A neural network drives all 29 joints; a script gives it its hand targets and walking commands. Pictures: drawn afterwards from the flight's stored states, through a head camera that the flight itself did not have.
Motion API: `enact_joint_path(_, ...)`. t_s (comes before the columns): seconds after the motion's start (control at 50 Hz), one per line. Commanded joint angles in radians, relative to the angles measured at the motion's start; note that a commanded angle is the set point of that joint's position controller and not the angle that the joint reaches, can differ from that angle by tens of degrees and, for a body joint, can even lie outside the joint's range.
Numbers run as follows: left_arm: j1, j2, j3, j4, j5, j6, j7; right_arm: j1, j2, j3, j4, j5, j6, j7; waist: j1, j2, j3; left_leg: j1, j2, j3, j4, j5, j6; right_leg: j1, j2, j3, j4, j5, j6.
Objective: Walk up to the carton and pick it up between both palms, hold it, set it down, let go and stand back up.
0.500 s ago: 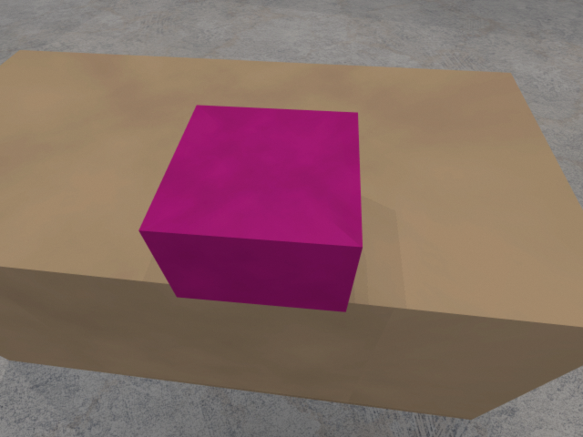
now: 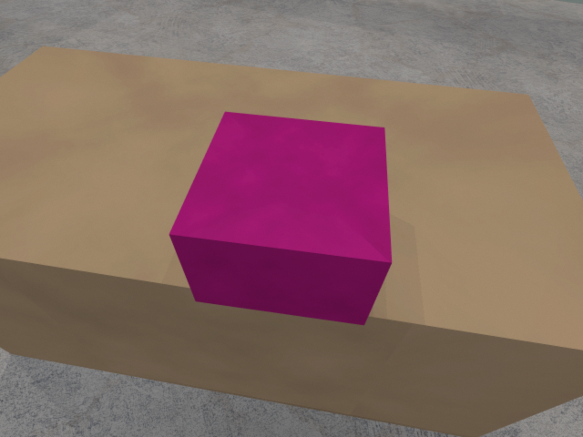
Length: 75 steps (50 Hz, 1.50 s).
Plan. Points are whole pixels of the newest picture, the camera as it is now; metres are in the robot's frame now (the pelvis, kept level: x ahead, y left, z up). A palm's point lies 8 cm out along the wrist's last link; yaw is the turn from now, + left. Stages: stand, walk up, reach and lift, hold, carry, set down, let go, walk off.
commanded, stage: walk up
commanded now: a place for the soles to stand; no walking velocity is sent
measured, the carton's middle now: (291, 213) +0.45 +0.03 +0.02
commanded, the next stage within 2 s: none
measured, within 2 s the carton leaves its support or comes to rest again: neither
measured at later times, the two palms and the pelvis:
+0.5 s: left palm out of the picture +0.03 +0.26 -0.14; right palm out of the picture +0.04 -0.22 -0.14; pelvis +0.02 +0.02 +0.00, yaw +3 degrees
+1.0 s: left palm out of the picture +0.01 +0.26 -0.15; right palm out of the picture +0.07 -0.22 -0.14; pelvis +0.01 +0.02 -0.01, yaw +6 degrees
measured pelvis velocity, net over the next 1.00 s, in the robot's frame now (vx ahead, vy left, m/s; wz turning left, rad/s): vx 0.01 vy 0.02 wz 0.10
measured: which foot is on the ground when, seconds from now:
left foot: down 0.00-1.00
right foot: down 0.00-1.00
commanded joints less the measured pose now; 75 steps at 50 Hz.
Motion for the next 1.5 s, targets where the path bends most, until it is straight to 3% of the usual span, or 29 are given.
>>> enact_joint_path(0.0,0.048,0.122,0.020,-0.041,0.001,-0.015,0.005,0.022,-0.160,-0.026,-0.043,0.012,-0.026,-0.009,0.011,0.067,0.030,-0.066,0.090,-0.108,-0.127,0.329,0.063,0.001,-0.063,0.058,-0.117,0.106,-0.056)
enact_joint_path(0.2,0.023,0.143,0.007,-0.024,-0.008,-0.013,0.016,0.071,-0.170,-0.030,-0.022,0.013,-0.030,-0.016,0.002,0.072,-0.037,-0.033,0.093,-0.164,-0.174,0.422,0.049,0.028,-0.061,0.043,-0.105,0.110,-0.037)
enact_joint_path(0.22,0.032,0.140,0.017,-0.020,-0.007,-0.009,0.018,0.095,-0.197,-0.033,-0.024,0.022,-0.034,-0.018,-0.011,0.137,-0.064,0.011,0.098,-0.166,-0.195,0.380,0.029,0.007,-0.057,0.039,-0.099,0.064,-0.044)
enact_joint_path(0.42,0.072,0.135,0.005,0.012,-0.002,-0.016,0.018,0.086,-0.165,-0.028,-0.024,0.004,-0.035,-0.014,0.011,-0.043,-0.064,-0.064,0.057,-0.120,-0.049,0.427,0.059,0.085,-0.112,0.042,-0.108,0.341,-0.060)
enact_joint_path(0.48,0.040,0.159,0.015,0.007,0.001,-0.011,0.017,0.112,-0.168,-0.026,-0.014,0.006,-0.037,-0.014,-0.005,0.060,-0.084,-0.040,0.059,-0.102,-0.020,0.516,0.050,0.084,-0.116,0.009,-0.053,0.356,-0.061)
enact_joint_path(0.56,0.042,0.180,0.023,-0.001,0.010,-0.003,0.028,0.055,-0.197,-0.040,-0.035,-0.001,-0.022,-0.028,-0.001,0.015,-0.056,-0.107,0.046,-0.076,0.009,0.437,0.037,0.106,-0.168,0.030,-0.055,0.337,-0.094)
enact_joint_path(0.64,0.018,0.105,0.003,0.009,0.001,0.007,0.018,0.075,-0.160,-0.017,-0.046,0.018,-0.032,-0.024,-0.010,-0.058,0.050,-0.096,0.062,-0.140,-0.041,0.501,0.069,0.003,-0.103,-0.011,-0.045,0.288,-0.058)
enact_joint_path(0.74,0.019,0.126,0.002,-0.008,0.002,-0.001,0.018,0.086,-0.205,-0.035,-0.045,0.006,-0.028,-0.027,-0.019,0.088,-0.048,0.010,0.092,-0.202,-0.053,0.625,0.104,-0.022,-0.085,-0.016,0.041,0.126,-0.032)
enact_joint_path(0.78,0.029,0.105,-0.002,-0.012,0.001,-0.003,0.015,0.011,-0.210,-0.034,-0.057,0.009,-0.017,-0.022,0.011,0.108,-0.023,-0.085,0.083,-0.211,-0.107,0.419,0.108,0.018,-0.081,0.010,-0.031,0.055,-0.034)
enact_joint_path(0.86,0.089,0.146,0.011,0.014,0.004,-0.002,0.019,0.064,-0.171,-0.029,-0.035,0.019,-0.026,-0.026,-0.001,0.017,-0.017,-0.054,0.031,-0.140,-0.030,0.519,0.073,0.067,-0.113,-0.005,-0.070,0.312,-0.028)
enact_joint_path(0.9,0.110,0.177,0.022,0.012,-0.003,-0.007,0.032,-0.016,-0.221,-0.048,-0.068,0.012,-0.015,-0.026,0.028,-0.007,-0.032,-0.137,0.026,-0.105,0.065,0.519,0.037,0.145,-0.208,0.035,-0.063,0.573,-0.082)
enact_joint_path(0.96,0.120,0.206,0.041,0.012,-0.008,0.005,0.041,-0.011,-0.177,-0.036,-0.077,0.004,-0.004,-0.016,0.046,-0.046,-0.025,-0.227,-0.011,-0.060,0.162,0.186,0.015,0.148,-0.315,0.114,-0.110,0.537,-0.193)
enact_joint_path(1.02,0.044,0.214,0.052,-0.010,0.002,0.012,0.052,0.010,-0.168,-0.039,-0.101,-0.005,0.011,-0.016,0.000,-0.095,0.085,-0.266,0.024,-0.064,0.240,-0.158,0.021,0.018,-0.413,0.191,-0.195,0.283,-0.257)
enact_joint_path(1.06,0.007,0.220,0.067,-0.025,0.010,0.002,0.041,0.057,-0.179,-0.041,-0.097,-0.003,0.007,-0.004,-0.020,-0.231,0.109,-0.205,0.073,-0.098,0.168,-0.145,0.023,-0.053,-0.380,0.112,-0.160,0.289,-0.211)
enact_joint_path(1.08,-0.054,0.207,0.058,-0.041,0.019,0.003,0.023,0.093,-0.163,-0.039,-0.090,0.000,0.001,0.006,-0.073,-0.136,0.093,-0.052,0.082,-0.119,0.031,0.008,0.054,-0.158,-0.308,0.034,-0.069,0.244,-0.143)
enact_joint_path(1.1,-0.075,0.171,0.050,-0.060,0.011,0.011,0.009,0.167,-0.211,-0.050,-0.053,0.003,-0.020,0.001,-0.084,0.053,0.079,-0.015,0.100,-0.214,-0.156,0.364,0.035,-0.158,-0.121,-0.105,0.162,0.067,-0.075)
enact_joint_path(1.12,-0.022,0.103,0.023,-0.066,0.014,0.020,0.004,0.212,-0.262,-0.059,-0.040,0.016,-0.031,-0.006,-0.078,0.335,0.014,0.082,0.178,-0.441,-0.245,0.454,0.045,-0.274,0.004,-0.043,0.343,-0.286,-0.029)
enact_joint_path(1.14,-0.001,0.088,0.018,-0.058,0.004,0.031,0.010,0.214,-0.276,-0.063,-0.045,0.016,-0.035,-0.009,-0.080,0.319,-0.033,0.056,0.220,-0.554,-0.273,0.381,0.126,-0.251,0.011,0.057,0.391,-0.373,-0.056)
enact_joint_path(1.16,-0.008,0.107,0.022,-0.063,0.008,0.042,0.007,0.163,-0.253,-0.057,-0.051,0.014,-0.030,-0.024,-0.060,0.220,-0.006,0.042,0.222,-0.498,-0.261,0.360,0.160,-0.256,-0.020,0.099,0.432,-0.334,-0.072)
enact_joint_path(1.2,0.020,0.085,0.022,-0.033,-0.002,0.035,0.014,0.091,-0.243,-0.056,-0.070,0.007,-0.019,-0.046,-0.027,0.191,0.048,0.095,0.224,-0.435,-0.244,0.459,0.102,-0.347,-0.013,0.152,0.453,-0.271,-0.073)
enact_joint_path(1.22,0.013,0.110,0.025,-0.021,-0.006,0.024,0.021,0.051,-0.180,-0.034,-0.080,0.011,-0.022,-0.049,-0.017,0.159,0.000,0.093,0.213,-0.336,-0.227,0.585,0.151,-0.270,-0.030,0.145,0.456,-0.243,-0.065)
enact_joint_path(1.26,0.056,0.123,0.031,-0.021,-0.002,0.022,0.028,0.065,-0.136,-0.022,-0.069,0.008,-0.022,-0.045,-0.008,0.132,-0.042,0.097,0.209,-0.268,-0.229,0.623,0.109,-0.223,-0.032,0.139,0.370,-0.224,-0.052)
enact_joint_path(1.28,0.071,0.121,0.029,-0.001,0.001,0.019,0.026,0.031,-0.171,-0.033,-0.075,-0.004,-0.014,-0.043,-0.017,0.170,-0.079,0.106,0.227,-0.261,-0.231,0.511,0.134,-0.194,-0.033,0.139,0.356,-0.230,-0.043)
enact_joint_path(1.3,0.071,0.145,0.033,0.005,0.008,0.024,0.028,0.034,-0.160,-0.028,-0.083,0.001,-0.013,-0.045,-0.016,0.093,-0.048,0.084,0.249,-0.330,-0.273,0.405,0.074,-0.211,-0.021,0.143,0.318,-0.204,-0.031)
enact_joint_path(1.36,0.029,0.162,0.043,0.011,0.001,0.031,0.029,0.002,-0.188,-0.035,-0.089,0.012,-0.016,-0.048,-0.031,0.021,-0.042,-0.004,0.278,-0.281,-0.293,0.317,0.105,-0.101,-0.016,0.113,0.254,-0.127,-0.056)
enact_joint_path(1.38,0.048,0.110,0.026,0.010,-0.016,0.032,0.032,-0.010,-0.165,-0.026,-0.090,0.004,-0.019,-0.044,-0.004,0.109,-0.003,-0.053,0.267,-0.269,-0.271,0.420,0.105,-0.093,-0.015,0.122,0.174,-0.121,-0.058)
enact_joint_path(1.44,0.107,0.097,0.018,0.021,-0.020,0.011,0.039,-0.042,-0.159,-0.019,-0.058,0.011,-0.005,-0.034,0.023,0.086,-0.030,-0.053,0.132,-0.132,-0.220,0.236,0.075,0.049,-0.035,0.150,-0.093,0.159,-0.059)
enact_joint_path(1.46,0.091,0.146,0.032,0.040,-0.006,0.006,0.037,-0.023,-0.131,-0.014,-0.066,0.016,-0.011,-0.032,-0.011,-0.021,-0.029,-0.040,0.137,-0.145,-0.220,0.211,0.041,0.029,-0.060,0.165,-0.117,0.201,-0.079)
enact_joint_path(1.48,0.057,0.126,0.023,0.041,-0.013,-0.003,0.028,0.021,-0.128,-0.016,-0.038,0.027,-0.005,-0.024,-0.038,0.007,0.032,-0.100,0.103,-0.153,-0.260,0.059,0.034,0.005,-0.082,0.197,-0.141,0.145,-0.089)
